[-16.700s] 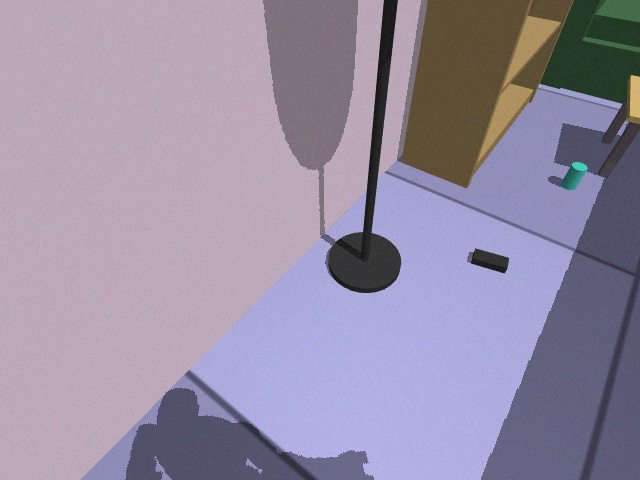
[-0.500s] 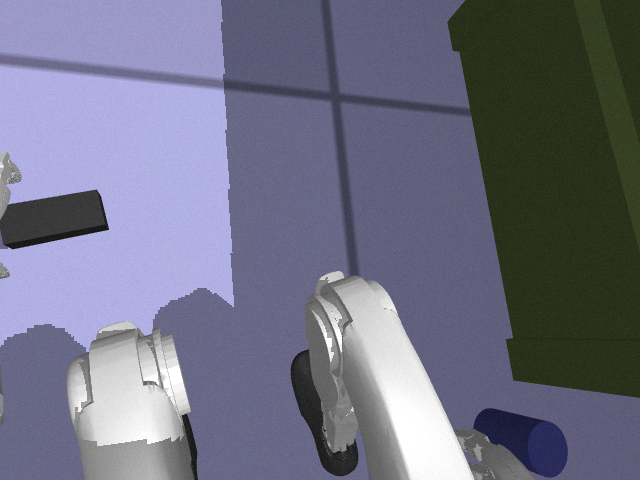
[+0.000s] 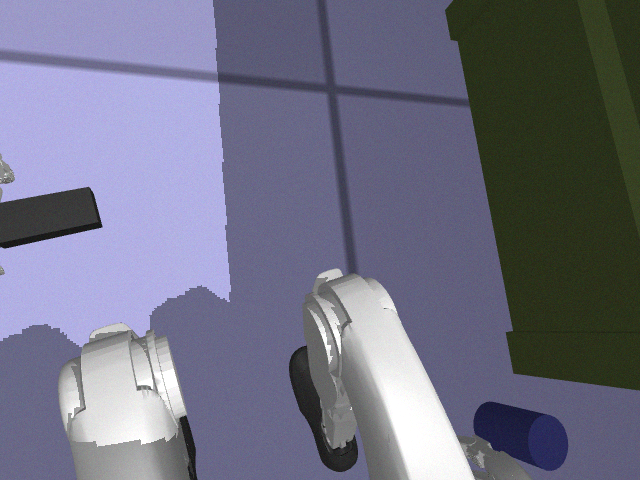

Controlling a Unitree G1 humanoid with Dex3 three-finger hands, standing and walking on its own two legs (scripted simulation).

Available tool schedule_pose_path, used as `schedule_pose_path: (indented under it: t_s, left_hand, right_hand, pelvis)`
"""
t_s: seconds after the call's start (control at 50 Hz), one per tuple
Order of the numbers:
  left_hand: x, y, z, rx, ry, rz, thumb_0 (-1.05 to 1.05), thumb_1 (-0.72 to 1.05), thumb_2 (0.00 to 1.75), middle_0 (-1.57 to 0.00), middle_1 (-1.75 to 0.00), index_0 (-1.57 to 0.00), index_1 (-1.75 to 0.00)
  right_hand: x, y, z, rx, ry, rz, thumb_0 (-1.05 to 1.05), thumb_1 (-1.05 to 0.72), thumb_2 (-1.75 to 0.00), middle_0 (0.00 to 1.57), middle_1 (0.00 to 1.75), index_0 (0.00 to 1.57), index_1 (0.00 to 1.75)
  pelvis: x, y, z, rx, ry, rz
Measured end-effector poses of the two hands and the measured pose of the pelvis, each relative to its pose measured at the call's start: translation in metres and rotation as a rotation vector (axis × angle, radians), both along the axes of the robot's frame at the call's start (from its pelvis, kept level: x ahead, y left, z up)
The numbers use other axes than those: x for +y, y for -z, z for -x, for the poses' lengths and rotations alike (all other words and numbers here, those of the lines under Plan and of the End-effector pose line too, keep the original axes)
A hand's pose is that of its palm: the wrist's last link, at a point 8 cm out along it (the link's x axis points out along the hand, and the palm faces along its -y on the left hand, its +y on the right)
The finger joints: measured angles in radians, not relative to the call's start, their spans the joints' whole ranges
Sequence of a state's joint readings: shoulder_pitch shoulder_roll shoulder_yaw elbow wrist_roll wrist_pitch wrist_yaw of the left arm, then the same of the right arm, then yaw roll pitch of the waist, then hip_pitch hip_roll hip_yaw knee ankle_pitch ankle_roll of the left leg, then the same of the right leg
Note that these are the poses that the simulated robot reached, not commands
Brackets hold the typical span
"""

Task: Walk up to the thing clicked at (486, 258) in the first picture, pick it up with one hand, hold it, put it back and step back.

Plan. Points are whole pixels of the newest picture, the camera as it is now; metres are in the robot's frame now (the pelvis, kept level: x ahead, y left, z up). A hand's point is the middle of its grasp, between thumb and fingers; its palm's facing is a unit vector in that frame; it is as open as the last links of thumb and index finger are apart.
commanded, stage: approach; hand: left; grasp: from above
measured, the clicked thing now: (47, 217) +0.50 +0.27 -0.31
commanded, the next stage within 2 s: close in in 0.60 s
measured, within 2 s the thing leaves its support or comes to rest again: neither
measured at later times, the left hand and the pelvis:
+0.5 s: hand (24, 190) +0.50 +0.26 -0.18, palm faces -0.45 -0.05 -0.89, open 13.0 cm; pelvis +0.00 +0.00 +0.00, yaw +0 degrees
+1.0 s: hand (17, 210) +0.48 +0.28 -0.21, palm faces -0.45 -0.06 -0.89, open 13.3 cm; pelvis +0.00 +0.00 +0.00, yaw -1 degrees
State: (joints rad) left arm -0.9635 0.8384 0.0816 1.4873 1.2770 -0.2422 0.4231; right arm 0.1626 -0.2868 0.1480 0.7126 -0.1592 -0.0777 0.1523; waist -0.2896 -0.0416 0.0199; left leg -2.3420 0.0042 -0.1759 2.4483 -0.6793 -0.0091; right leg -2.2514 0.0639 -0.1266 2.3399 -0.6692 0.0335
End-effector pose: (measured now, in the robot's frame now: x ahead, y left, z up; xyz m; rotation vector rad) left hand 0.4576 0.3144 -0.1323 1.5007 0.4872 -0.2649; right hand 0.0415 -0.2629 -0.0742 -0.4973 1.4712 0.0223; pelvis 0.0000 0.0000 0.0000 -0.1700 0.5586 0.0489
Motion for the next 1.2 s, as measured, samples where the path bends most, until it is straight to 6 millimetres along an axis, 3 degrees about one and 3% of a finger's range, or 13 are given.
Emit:
schedule_pose_path:
  t_s: [0.12,0.3,0.4,0.56,0.72,0.94,1.2]
  left_hand:
    - [-0.010,0.002,-0.007,-0.005,0.042,-0.002,0.00,-0.25,0.77,-0.34,-0.76,-0.34,-0.76]
    - [-0.048,-0.014,-0.046,-0.093,0.062,-0.006,0.00,-0.28,0.80,-0.31,-0.78,-0.31,-0.78]
    - [-0.058,-0.017,-0.055,-0.073,0.023,-0.028,0.00,-0.30,0.82,-0.30,-0.79,-0.29,-0.79]
    - [-0.044,-0.008,-0.033,0.016,-0.025,-0.025,0.00,-0.35,0.85,-0.27,-0.81,-0.26,-0.82]
    - [-0.025,-0.001,-0.022,0.021,0.019,0.003,0.00,-0.39,0.89,-0.25,-0.85,-0.24,-0.86]
    - [-0.033,0.010,-0.026,-0.016,0.055,0.015,0.00,-0.39,0.92,-0.22,-0.89,-0.22,-0.89]
    - [-0.037,0.043,-0.028,0.010,0.005,0.011,0.00,-0.42,0.93,-0.18,-0.90,-0.17,-0.90]
  right_hand:
    - [0.001,-0.001,-0.002,0.001,-0.012,0.003,0.00,-0.90,-0.89,0.20,0.30,0.20,0.30]
    - [0.000,-0.006,0.003,-0.020,0.011,0.007,0.00,-0.90,-0.88,0.20,0.30,0.20,0.30]
    - [0.001,-0.005,0.014,-0.014,0.051,-0.018,0.00,-0.90,-0.88,0.20,0.30,0.20,0.30]
    - [0.005,0.001,0.024,0.026,0.074,-0.059,0.00,-0.90,-0.88,0.20,0.30,0.20,0.30]
    - [0.000,-0.001,0.016,0.027,0.021,-0.010,0.00,-0.90,-0.88,0.20,0.30,0.20,0.30]
    - [-0.001,-0.014,0.004,-0.008,-0.028,0.035,0.00,-0.90,-0.89,0.20,0.30,0.20,0.30]
    - [0.010,-0.012,0.030,0.043,-0.028,-0.004,0.00,-0.90,-0.89,0.20,0.30,0.20,0.30]
  pelvis:
    - [0.000,0.001,-0.001,0.002,-0.002,-0.004]
    - [-0.001,0.000,-0.003,0.023,0.004,-0.003]
    - [-0.002,-0.003,-0.003,0.032,0.012,-0.007]
    - [-0.003,-0.005,-0.001,0.015,0.012,-0.017]
    - [-0.002,0.000,0.002,-0.007,0.004,-0.003]
    - [0.001,0.002,0.000,-0.009,0.005,0.016]
    - [0.002,0.010,0.001,-0.025,0.023,0.021]
